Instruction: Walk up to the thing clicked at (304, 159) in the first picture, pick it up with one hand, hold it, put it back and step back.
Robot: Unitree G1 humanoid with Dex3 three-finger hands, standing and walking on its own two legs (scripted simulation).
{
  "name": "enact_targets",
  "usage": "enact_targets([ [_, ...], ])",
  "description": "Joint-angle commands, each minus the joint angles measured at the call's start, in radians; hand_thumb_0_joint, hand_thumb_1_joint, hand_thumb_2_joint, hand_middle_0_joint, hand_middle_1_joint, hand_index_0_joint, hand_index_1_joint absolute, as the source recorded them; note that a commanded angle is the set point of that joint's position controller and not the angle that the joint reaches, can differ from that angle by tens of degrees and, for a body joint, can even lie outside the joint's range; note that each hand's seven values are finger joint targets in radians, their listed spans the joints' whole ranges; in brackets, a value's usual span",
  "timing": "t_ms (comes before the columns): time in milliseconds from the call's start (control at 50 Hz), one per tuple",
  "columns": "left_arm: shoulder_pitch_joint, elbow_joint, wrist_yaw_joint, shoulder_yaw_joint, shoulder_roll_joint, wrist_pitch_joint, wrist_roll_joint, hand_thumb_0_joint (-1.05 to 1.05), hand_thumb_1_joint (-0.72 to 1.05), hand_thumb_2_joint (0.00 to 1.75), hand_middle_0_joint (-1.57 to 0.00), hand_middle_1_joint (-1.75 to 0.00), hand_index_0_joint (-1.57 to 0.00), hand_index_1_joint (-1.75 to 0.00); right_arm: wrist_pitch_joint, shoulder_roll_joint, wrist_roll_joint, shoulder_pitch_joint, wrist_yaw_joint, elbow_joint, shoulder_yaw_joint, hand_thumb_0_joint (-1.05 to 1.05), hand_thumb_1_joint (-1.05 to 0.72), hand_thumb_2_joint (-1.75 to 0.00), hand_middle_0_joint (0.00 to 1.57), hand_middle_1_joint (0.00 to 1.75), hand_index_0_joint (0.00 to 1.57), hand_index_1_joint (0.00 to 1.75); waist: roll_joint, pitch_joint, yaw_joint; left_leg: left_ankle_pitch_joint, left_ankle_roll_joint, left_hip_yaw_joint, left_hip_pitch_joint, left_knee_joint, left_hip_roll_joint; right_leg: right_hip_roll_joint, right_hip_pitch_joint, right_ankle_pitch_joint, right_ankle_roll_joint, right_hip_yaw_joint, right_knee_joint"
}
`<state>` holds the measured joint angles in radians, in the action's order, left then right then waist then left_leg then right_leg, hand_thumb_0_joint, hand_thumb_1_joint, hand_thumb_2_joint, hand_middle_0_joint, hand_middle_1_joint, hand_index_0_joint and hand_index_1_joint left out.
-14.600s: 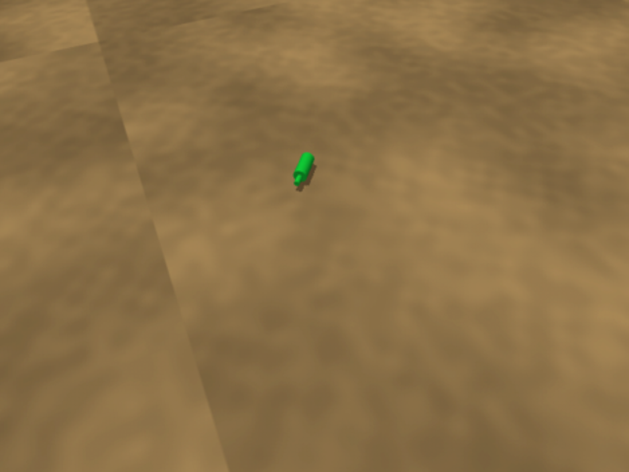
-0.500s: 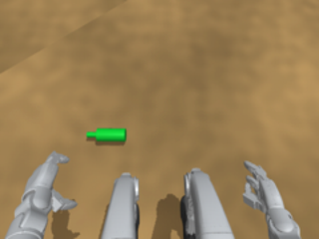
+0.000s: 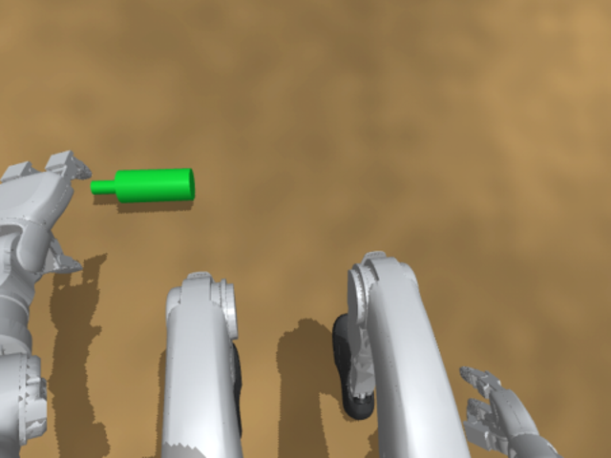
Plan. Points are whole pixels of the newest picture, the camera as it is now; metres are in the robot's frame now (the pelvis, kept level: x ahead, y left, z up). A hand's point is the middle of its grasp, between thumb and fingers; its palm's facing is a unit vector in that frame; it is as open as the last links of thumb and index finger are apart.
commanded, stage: rise first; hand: left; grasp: from above
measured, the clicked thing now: (143, 186) +0.54 +0.28 -0.37
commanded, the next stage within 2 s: none
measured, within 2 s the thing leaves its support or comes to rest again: neither
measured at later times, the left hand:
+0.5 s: hand (80, 200) +0.46 +0.32 -0.20, palm faces -0.47 -0.02 -0.88, open 14.2 cm
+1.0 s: hand (92, 192) +0.48 +0.32 -0.23, palm faces -0.46 -0.02 -0.89, open 14.2 cm
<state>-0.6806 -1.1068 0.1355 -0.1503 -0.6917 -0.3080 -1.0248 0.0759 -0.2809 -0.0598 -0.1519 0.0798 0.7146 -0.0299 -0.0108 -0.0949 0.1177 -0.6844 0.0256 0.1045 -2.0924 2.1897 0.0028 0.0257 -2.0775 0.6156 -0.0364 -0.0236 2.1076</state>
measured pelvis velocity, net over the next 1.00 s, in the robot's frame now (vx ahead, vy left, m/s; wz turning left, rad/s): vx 0.01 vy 0.01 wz -0.06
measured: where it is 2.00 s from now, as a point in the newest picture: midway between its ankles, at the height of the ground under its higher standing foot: (291, 397)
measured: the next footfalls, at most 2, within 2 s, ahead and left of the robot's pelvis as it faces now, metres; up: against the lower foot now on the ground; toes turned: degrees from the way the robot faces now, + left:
none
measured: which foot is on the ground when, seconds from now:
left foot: down 0.00-1.00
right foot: down 0.00-1.00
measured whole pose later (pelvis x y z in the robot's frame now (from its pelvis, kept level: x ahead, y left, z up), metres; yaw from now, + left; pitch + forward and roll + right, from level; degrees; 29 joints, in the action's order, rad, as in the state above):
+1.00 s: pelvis +0.01 +0.01 -0.06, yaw -3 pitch +35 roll -9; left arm -0.97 -1.44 0.36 -0.15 -0.89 -0.37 -1.35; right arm -0.01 -0.28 -0.18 -0.14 0.14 0.72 0.07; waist 0.03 -0.02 0.26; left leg -0.73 0.01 0.15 -2.30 2.41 0.02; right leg 0.02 -2.25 0.65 -0.06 -0.05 2.29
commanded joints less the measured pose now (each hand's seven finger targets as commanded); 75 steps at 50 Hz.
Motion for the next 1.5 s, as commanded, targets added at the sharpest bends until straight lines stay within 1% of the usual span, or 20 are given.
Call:
enact_targets([
  [0, -0.328, 0.083, 0.073, -0.055, -0.334, -0.043, -0.058, 0.0, -0.55, 1.03, -0.06, -1.0, -0.05, -1.01, -0.01, -0.219, -0.01, -0.136, 0.0, -0.048, -0.065, 0.0, -0.9, -0.9, 0.2, 0.3, 0.2, 0.3, -0.192, -0.607, 0.01, 0.023, -0.051, -0.059, 0.406, -0.266, 0.021, -0.022, 0.253, 0.007, 0.064, -0.081, -0.193],
  [60, -0.356, 0.028, 0.107, -0.072, -0.382, -0.054, -0.103, 0.0, -0.54, 1.02, -0.05, -1.0, -0.06, -1.0, -0.026, -0.23, -0.02, -0.14, 0.005, -0.036, -0.057, 0.0, -0.9, -0.9, 0.2, 0.3, 0.2, 0.3, -0.214, -0.602, 0.011, 0.025, -0.047, -0.048, 0.408, -0.247, 0.024, -0.019, 0.209, 0.001, 0.067, -0.089, -0.158],
  [140, -0.426, -0.02, 0.14, -0.049, -0.381, -0.064, -0.162, 0.0, -0.55, 1.02, -0.06, -0.98, -0.05, -0.99, -0.048, -0.235, -0.039, -0.164, 0.014, -0.019, -0.051, 0.0, -0.9, -0.9, 0.2, 0.3, 0.2, 0.3, -0.218, -0.618, 0.045, 0.08, -0.052, -0.059, 0.381, -0.192, 0.031, -0.021, 0.197, -0.048, 0.066, -0.093, -0.129],
  [180, -0.45, -0.019, 0.154, -0.057, -0.404, -0.067, -0.181, 0.0, -0.54, 1.01, -0.06, -0.99, -0.06, -0.99, -0.055, -0.235, -0.047, -0.169, 0.016, -0.014, -0.05, 0.0, -0.9, -0.91, 0.2, 0.3, 0.2, 0.3, -0.238, -0.641, 0.035, 0.105, -0.053, -0.067, 0.394, -0.171, 0.034, -0.02, 0.201, -0.067, 0.067, -0.089, -0.123],
  [220, -0.446, -0.076, 0.162, -0.043, -0.396, -0.066, -0.206, 0.0, -0.54, 1.02, -0.06, -0.99, -0.06, -0.99, -0.062, -0.244, -0.054, -0.168, 0.022, -0.01, -0.049, 0.0, -0.9, -0.9, 0.2, 0.3, 0.2, 0.3, -0.237, -0.612, 0.059, 0.098, -0.048, -0.05, 0.383, -0.173, 0.031, -0.018, 0.162, -0.062, 0.066, -0.101, -0.102],
  [240, -0.464, -0.044, 0.168, -0.053, -0.413, -0.066, -0.211, 0.0, -0.54, 1.01, -0.06, -0.99, -0.06, -0.99, -0.066, -0.242, -0.056, -0.172, 0.02, -0.004, -0.047, 0.0, -0.9, -0.91, 0.2, 0.3, 0.2, 0.3, -0.252, -0.637, 0.045, 0.131, -0.046, -0.051, 0.419, -0.168, 0.032, -0.018, 0.17, -0.085, 0.068, -0.099, -0.099],
  [260, -0.472, -0.076, 0.172, -0.041, -0.411, -0.064, -0.228, 0.0, -0.54, 1.01, -0.06, -0.99, -0.06, -0.99, -0.071, -0.245, -0.06, -0.185, 0.022, 0.003, -0.046, 0.0, -0.9, -0.9, 0.2, 0.3, 0.2, 0.3, -0.268, -0.634, 0.059, 0.152, -0.046, -0.056, 0.414, -0.153, 0.032, -0.018, 0.165, -0.101, 0.067, -0.099, -0.089],
  [340, -0.473, -0.103, 0.186, -0.035, -0.402, -0.067, -0.254, 0.0, -0.55, 1.01, -0.06, -0.99, -0.06, -0.99, -0.083, -0.246, -0.075, -0.193, 0.03, 0.007, -0.04, 0.0, -0.9, -0.91, 0.2, 0.3, 0.2, 0.3, -0.254, -0.636, 0.075, 0.184, -0.048, -0.051, 0.409, -0.132, 0.034, -0.017, 0.165, -0.125, 0.063, -0.102, -0.078],
  [380, -0.509, -0.088, 0.197, -0.047, -0.439, -0.074, -0.266, 0.0, -0.54, 1.01, -0.06, -0.99, -0.06, -0.99, -0.088, -0.251, -0.081, -0.187, 0.032, 0.007, -0.037, 0.0, -0.9, -0.91, 0.2, 0.3, 0.2, 0.3, -0.275, -0.644, 0.076, 0.186, -0.049, -0.052, 0.399, -0.12, 0.033, -0.019, 0.167, -0.13, 0.064, -0.104, -0.066],
  [520, -0.525, -0.126, 0.226, -0.049, -0.452, -0.087, -0.306, 0.0, -0.56, 1.02, -0.06, -0.99, -0.06, -1.0, -0.102, -0.248, -0.097, -0.194, 0.039, 0.008, -0.021, 0.0, -0.91, -0.91, 0.2, 0.3, 0.2, 0.3, -0.274, -0.64, 0.095, 0.208, -0.052, -0.055, 0.395, -0.085, 0.033, -0.025, 0.156, -0.146, 0.063, -0.105, -0.054],
  [620, -0.556, -0.153, 0.244, -0.034, -0.448, -0.086, -0.314, 0.0, -0.56, 1.02, -0.06, -1.0, -0.06, -1.01, -0.1, -0.249, -0.108, -0.193, 0.042, 0.008, -0.008, 0.0, -0.91, -0.91, 0.2, 0.3, 0.2, 0.3, -0.289, -0.63, 0.112, 0.206, -0.054, -0.056, 0.371, -0.07, 0.033, -0.028, 0.153, -0.153, 0.06, -0.111, -0.043],
  [680, -0.551, -0.174, 0.255, -0.052, -0.47, -0.079, -0.314, 0.0, -0.57, 1.03, -0.06, -0.99, -0.05, -1.0, -0.098, -0.253, -0.116, -0.205, 0.047, 0.01, -0.003, 0.0, -0.91, -0.91, 0.2, 0.3, 0.2, 0.3, -0.282, -0.629, 0.113, 0.206, -0.056, -0.057, 0.359, -0.066, 0.033, -0.027, 0.169, -0.158, 0.058, -0.109, -0.04],
  [740, -0.568, -0.182, 0.257, -0.032, -0.456, -0.075, -0.316, 0.0, -0.57, 1.02, -0.06, -1.0, -0.06, -1.01, -0.098, -0.257, -0.117, -0.191, 0.047, 0.011, 0.001, 0.0, -0.91, -0.91, 0.2, 0.3, 0.2, 0.3, -0.315, -0.625, 0.119, 0.198, -0.05, -0.049, 0.38, -0.068, 0.03, -0.03, 0.119, -0.144, 0.061, -0.119, -0.026],
  [800, -0.55, -0.192, 0.266, -0.054, -0.48, -0.064, -0.313, 0.0, -0.57, 1.03, -0.06, -1.0, -0.06, -1.0, -0.097, -0.261, -0.121, -0.204, 0.048, 0.011, 0.007, 0.0, -0.91, -0.91, 0.2, 0.3, 0.2, 0.3, -0.291, -0.628, 0.12, 0.224, -0.052, -0.05, 0.37, -0.052, 0.03, -0.028, 0.146, -0.171, 0.057, -0.118, -0.022],
  [960, -0.593, -0.179, 0.258, -0.046, -0.505, -0.058, -0.304, 0.0, -0.56, 1.02, -0.07, -1.0, -0.06, -1.0, -0.093, -0.268, -0.119, -0.199, 0.051, 0.007, 0.015, 0.0, -0.91, -0.91, 0.2, 0.3, 0.2, 0.3, -0.313, -0.617, 0.129, 0.193, -0.055, -0.057, 0.329, -0.037, 0.03, -0.031, 0.148, -0.162, 0.059, -0.118, -0.018],
  [1000, -0.559, -0.203, 0.255, -0.034, -0.481, -0.055, -0.305, 0.0, -0.57, 1.02, -0.07, -1.0, -0.06, -1.01, -0.093, -0.264, -0.123, -0.21, 0.053, 0.004, 0.025, 0.0, -0.91, -0.91, 0.2, 0.3, 0.2, 0.3, -0.312, -0.605, 0.134, 0.201, -0.053, -0.053, 0.336, -0.043, 0.032, -0.029, 0.151, -0.162, 0.057, -0.12, -0.021],
  [1060, -0.582, -0.195, 0.257, -0.055, -0.519, -0.055, -0.299, 0.0, -0.57, 1.03, -0.07, -1.0, -0.06, -1.01, -0.095, -0.273, -0.118, -0.204, 0.051, 0.003, 0.022, 0.0, -0.91, -0.91, 0.2, 0.3, 0.2, 0.3, -0.299, -0.613, 0.132, 0.186, -0.055, -0.054, 0.323, -0.035, 0.031, -0.033, 0.15, -0.156, 0.058, -0.122, -0.02],
  [1080, -0.573, -0.2, 0.256, -0.041, -0.499, -0.056, -0.304, 0.0, -0.61, 1.11, -0.09, -0.96, -0.03, -1.01, -0.095, -0.268, -0.121, -0.206, 0.053, 0.002, 0.028, 0.0, -0.91, -0.9, 0.2, 0.3, 0.2, 0.3, -0.313, -0.606, 0.137, 0.187, -0.055, -0.057, 0.321, -0.032, 0.033, -0.032, 0.155, -0.158, 0.058, -0.119, -0.023],
  [1320, -0.604, -0.212, 0.273, -0.01, -0.468, -0.052, -0.316, 0.0, -0.58, 1.05, -0.08, -0.98, -0.06, -1.01, -0.086, -0.276, -0.115, -0.215, 0.059, 0.008, 0.036, 0.0, -0.91, -0.9, 0.2, 0.3, 0.2, 0.3, -0.342, -0.591, 0.165, 0.216, -0.048, -0.037, 0.354, -0.034, 0.028, -0.034, 0.115, -0.181, 0.06, -0.137, -0.004],
  [1480, -0.597, -0.235, 0.283, -0.019, -0.47, -0.039, -0.316, 0.0, -0.58, 1.06, -0.09, -0.97, -0.06, -1.0, -0.078, -0.279, -0.117, -0.222, 0.065, 0.005, 0.04, 0.0, -0.91, -0.9, 0.2, 0.3, 0.2, 0.3, -0.337, -0.583, 0.175, 0.222, -0.05, -0.036, 0.348, -0.031, 0.028, -0.03, 0.125, -0.189, 0.052, -0.141, 0.0],
])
